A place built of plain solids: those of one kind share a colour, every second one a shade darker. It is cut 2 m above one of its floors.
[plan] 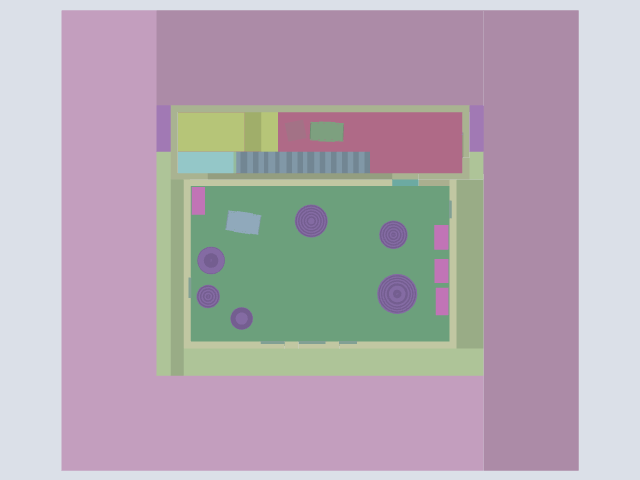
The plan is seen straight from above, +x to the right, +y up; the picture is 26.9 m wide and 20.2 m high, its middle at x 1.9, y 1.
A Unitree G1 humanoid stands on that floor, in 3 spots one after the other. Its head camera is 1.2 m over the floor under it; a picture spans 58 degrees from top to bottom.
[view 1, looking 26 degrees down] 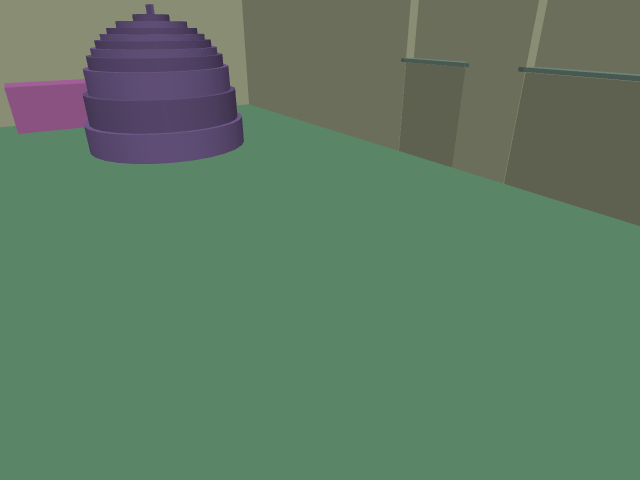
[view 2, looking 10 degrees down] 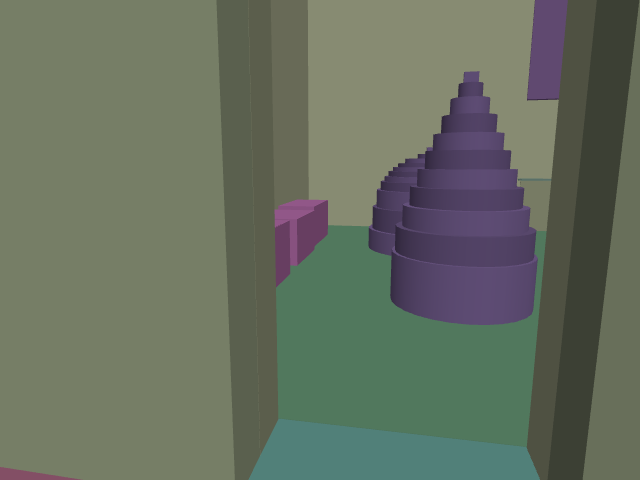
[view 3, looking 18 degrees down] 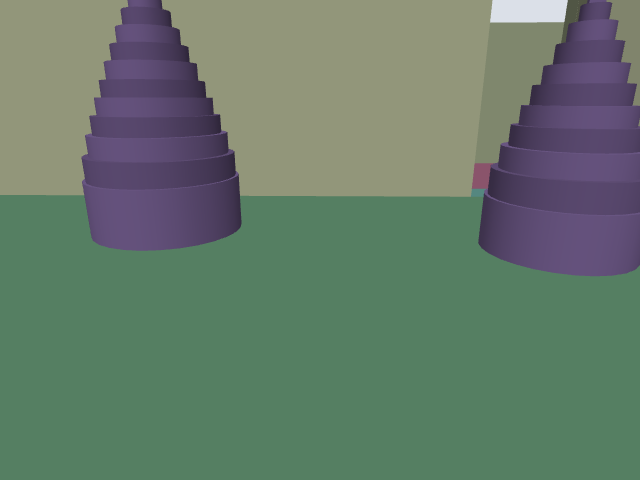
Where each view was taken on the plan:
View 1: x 0.00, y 0.00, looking -33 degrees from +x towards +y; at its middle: floor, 2.74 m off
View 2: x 5.49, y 5.09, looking -79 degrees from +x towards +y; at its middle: chest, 6.78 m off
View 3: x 3.08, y -2.27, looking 91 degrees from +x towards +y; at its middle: floor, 3.88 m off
